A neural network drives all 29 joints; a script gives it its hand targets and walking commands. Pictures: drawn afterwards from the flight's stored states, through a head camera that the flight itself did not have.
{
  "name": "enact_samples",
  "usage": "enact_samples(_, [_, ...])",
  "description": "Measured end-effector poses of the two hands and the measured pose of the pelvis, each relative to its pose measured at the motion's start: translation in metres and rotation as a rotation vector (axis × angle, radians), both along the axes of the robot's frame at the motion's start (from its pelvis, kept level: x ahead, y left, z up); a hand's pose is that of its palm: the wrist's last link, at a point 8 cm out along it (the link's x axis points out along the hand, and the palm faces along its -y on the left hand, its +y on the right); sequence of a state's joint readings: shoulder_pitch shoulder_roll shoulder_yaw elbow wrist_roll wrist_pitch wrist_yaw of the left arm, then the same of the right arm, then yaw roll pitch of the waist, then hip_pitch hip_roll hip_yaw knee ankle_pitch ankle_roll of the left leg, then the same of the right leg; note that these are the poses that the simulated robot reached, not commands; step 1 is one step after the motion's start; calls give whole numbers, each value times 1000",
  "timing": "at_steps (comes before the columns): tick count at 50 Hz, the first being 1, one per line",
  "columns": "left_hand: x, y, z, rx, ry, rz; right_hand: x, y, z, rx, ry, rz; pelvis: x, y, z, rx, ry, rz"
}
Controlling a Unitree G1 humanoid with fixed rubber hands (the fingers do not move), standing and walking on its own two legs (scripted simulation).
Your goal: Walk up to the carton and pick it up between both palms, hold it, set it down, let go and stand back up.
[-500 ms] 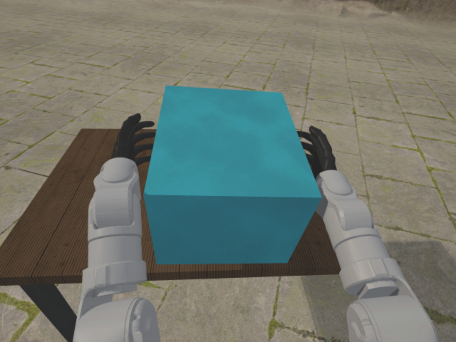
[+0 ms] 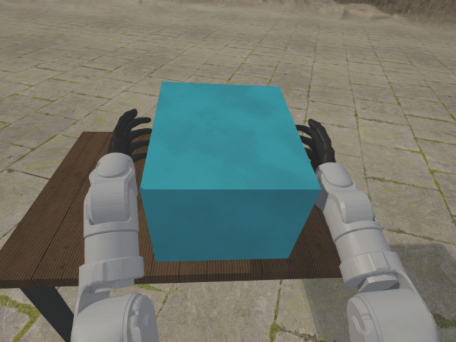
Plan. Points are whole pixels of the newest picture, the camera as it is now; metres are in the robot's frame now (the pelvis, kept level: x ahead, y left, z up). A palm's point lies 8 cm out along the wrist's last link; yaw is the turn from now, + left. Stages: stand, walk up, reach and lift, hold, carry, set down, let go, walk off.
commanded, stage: hold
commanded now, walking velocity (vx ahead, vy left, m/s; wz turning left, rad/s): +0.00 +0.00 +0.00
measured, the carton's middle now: (222, 166) +0.42 +0.00 +0.15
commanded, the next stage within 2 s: none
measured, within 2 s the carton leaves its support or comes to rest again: neither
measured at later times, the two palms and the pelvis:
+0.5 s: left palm (114, 151) +0.35 +0.17 +0.23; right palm (325, 154) +0.35 -0.17 +0.22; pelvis -0.01 +0.00 +0.00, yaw -1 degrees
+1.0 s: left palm (114, 147) +0.36 +0.17 +0.24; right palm (325, 148) +0.36 -0.17 +0.23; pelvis +0.00 +0.00 +0.00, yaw +0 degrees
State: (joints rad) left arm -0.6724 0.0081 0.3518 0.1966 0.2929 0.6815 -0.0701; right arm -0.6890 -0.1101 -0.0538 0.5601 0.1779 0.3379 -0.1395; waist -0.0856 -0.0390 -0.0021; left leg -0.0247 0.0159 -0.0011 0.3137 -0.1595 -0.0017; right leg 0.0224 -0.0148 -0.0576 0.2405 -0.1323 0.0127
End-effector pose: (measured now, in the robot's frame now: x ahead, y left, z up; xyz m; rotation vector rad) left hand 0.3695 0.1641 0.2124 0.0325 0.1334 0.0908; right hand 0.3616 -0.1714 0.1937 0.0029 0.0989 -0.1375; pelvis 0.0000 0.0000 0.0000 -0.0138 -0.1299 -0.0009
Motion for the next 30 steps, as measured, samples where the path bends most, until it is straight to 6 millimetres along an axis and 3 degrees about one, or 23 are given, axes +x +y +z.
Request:
enact_samples(20, [-16, 5, 16, -15, -16, 15, -9, 5, 22, -3, -18, 12, -4, 1, 0, -2, -14, -11])
enact_samples(30, [-13, 3, 26, -14, -7, 16, -7, 3, 32, -2, -10, 13, -7, -1, 0, 1, 0, -13])
